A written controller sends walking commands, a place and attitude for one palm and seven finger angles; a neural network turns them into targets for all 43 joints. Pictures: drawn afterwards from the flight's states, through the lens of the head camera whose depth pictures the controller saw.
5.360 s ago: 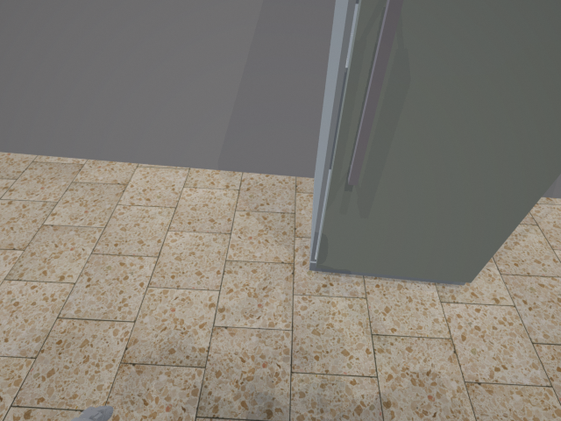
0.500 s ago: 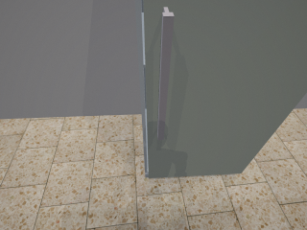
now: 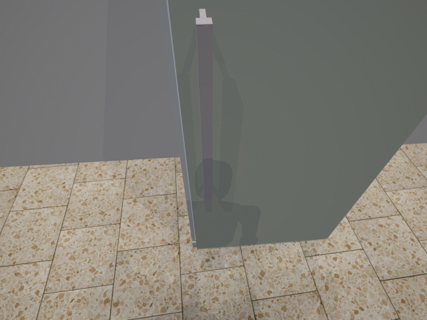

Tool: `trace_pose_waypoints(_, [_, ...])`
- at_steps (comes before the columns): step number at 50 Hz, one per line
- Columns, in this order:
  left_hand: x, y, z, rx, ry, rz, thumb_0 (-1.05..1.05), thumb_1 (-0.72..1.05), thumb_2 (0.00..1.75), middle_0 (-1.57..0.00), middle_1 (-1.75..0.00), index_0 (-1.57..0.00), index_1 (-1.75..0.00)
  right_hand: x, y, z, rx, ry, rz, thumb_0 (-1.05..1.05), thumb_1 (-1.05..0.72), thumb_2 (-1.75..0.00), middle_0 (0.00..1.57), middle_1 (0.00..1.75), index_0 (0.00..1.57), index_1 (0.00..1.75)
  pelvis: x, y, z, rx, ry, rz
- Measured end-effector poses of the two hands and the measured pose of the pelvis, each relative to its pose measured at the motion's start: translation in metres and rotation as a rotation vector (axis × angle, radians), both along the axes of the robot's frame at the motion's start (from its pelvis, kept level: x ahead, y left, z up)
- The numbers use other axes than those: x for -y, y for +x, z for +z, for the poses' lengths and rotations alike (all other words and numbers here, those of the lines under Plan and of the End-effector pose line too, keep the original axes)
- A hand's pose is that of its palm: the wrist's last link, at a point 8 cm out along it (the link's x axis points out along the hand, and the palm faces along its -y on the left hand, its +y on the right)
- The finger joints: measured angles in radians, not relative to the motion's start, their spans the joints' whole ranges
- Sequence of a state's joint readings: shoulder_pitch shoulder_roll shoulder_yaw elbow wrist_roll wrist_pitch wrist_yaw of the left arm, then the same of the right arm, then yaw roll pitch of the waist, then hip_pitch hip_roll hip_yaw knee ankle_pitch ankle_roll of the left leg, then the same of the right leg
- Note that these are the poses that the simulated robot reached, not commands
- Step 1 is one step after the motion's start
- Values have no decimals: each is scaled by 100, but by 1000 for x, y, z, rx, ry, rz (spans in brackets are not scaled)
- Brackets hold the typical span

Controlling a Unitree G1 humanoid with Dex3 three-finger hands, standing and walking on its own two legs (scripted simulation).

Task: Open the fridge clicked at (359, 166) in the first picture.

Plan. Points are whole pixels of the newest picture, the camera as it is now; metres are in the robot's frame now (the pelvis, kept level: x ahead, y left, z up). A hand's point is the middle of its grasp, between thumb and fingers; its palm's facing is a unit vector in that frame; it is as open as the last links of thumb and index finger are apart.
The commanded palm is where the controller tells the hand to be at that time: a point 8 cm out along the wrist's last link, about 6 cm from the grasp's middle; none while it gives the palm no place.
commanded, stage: look again from close up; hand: left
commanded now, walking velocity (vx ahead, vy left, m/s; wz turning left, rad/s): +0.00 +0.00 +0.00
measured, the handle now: (206, 129) +0.49 +0.05 +0.08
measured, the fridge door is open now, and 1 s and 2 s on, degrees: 0 0 0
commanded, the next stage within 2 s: raise the hand to about handle height in 0.96 s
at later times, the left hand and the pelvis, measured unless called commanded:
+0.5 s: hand out of the picture +0.01 +0.13 -0.17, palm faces +0.02 -0.98 -0.20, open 7.3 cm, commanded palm none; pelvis +0.01 -0.04 +0.00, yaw +1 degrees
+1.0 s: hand out of the picture +0.01 +0.13 -0.17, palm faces +0.04 -0.98 -0.20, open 7.3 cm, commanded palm none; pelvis +0.01 -0.05 +0.00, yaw +1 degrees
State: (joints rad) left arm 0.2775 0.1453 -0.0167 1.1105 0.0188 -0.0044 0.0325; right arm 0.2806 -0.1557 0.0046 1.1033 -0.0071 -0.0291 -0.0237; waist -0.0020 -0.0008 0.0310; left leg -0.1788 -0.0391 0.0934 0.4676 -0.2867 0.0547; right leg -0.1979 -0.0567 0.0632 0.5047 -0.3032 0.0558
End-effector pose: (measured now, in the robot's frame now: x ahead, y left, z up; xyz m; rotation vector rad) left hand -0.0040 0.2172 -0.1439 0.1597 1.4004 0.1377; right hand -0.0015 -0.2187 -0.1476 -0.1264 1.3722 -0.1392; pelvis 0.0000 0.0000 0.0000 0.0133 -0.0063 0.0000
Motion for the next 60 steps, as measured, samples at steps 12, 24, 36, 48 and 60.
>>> trace_pose_waypoints(12, [20, 8, 3, 9, 11, 6, 1, 92, 90, -20, -30, -20, -30, 27, 20, -1, 20, -6, 10, 1, -92, -90, 19, 30, 20, 30, 23, 7, 0, -1, 1, 3])
trace_pose_waypoints(24, [35, 10, 3, 17, 11, 15, 1, 92, 90, -20, -30, -20, -30, 43, 24, 0, 12, -7, 20, 1, -91, -90, 19, 30, 20, 30, 39, 9, 1, 1, 0, 10])
trace_pose_waypoints(36, [41, 10, 3, 26, 8, 21, 1, 92, 90, -20, -30, -20, -30, 50, 20, 2, -3, -7, 25, 1, -91, -90, 19, 30, 20, 30, 48, 9, 2, 3, -1, 17])
trace_pose_waypoints(48, [41, 9, 3, 36, 5, 26, 0, 91, 90, -20, -30, -20, -30, 50, 19, 4, 0, -13, 30, 1, -91, -90, 20, 30, 20, 30, 48, 6, 3, 8, -3, 20])
trace_pose_waypoints(60, [18, 103, 92, 714, 118, 128, 2, 91, 88, -21, -32, -20, -32, 59, 64, 17, 359, -62, 52, 1, -91, -90, 20, 30, 20, 30, 40, -6, -3, -6, -3, 65])
